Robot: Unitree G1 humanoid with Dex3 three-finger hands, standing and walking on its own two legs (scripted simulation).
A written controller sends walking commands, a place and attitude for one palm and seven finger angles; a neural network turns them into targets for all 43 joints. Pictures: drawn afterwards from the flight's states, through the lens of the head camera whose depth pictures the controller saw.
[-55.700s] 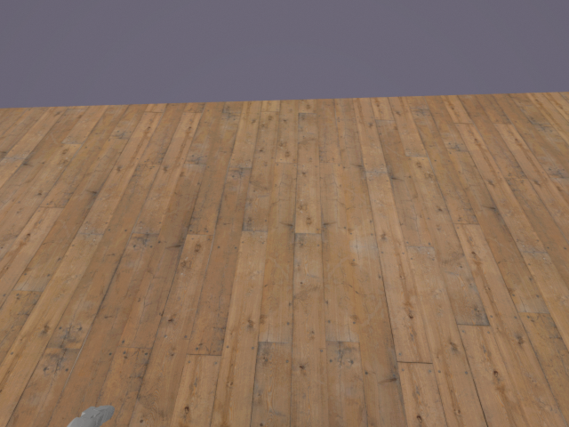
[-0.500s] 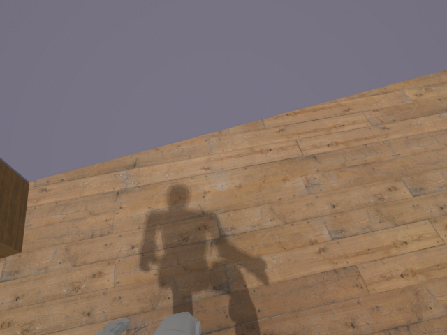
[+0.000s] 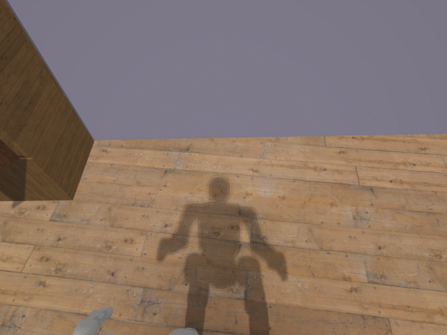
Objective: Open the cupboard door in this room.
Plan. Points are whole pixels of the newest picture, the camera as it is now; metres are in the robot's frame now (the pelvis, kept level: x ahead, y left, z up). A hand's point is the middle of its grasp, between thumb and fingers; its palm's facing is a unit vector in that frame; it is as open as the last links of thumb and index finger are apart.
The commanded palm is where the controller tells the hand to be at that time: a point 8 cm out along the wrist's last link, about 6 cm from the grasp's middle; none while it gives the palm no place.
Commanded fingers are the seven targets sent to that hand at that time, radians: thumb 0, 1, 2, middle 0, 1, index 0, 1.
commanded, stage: turn to face it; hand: left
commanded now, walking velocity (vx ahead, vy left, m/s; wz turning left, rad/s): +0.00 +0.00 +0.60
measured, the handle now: out of the picture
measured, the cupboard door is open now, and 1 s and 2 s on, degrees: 46 46 46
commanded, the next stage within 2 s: take the last steps up to it in 1.24 s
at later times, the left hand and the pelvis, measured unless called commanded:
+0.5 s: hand out of the picture +0.00 +0.23 -0.17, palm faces +0.35 -0.90 -0.25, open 7.4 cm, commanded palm none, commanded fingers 0.00 0.90 0.90 -0.20 -0.30 -0.20 -0.30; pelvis +0.01 +0.01 +0.00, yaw +19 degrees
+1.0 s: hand out of the picture -0.01 +0.16 -0.15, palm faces +0.59 -0.77 -0.25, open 7.4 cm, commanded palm none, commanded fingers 0.00 0.90 0.90 -0.20 -0.30 -0.20 -0.30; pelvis +0.05 -0.03 +0.01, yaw +37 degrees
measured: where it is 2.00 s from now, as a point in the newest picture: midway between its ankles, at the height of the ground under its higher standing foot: outside the picture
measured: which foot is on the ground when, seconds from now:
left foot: down 0.00-0.00, up 0.02-0.36, down 0.38-0.74, up 0.76-1.00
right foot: down 0.00-0.36, up 0.38-0.74, down 0.76-1.00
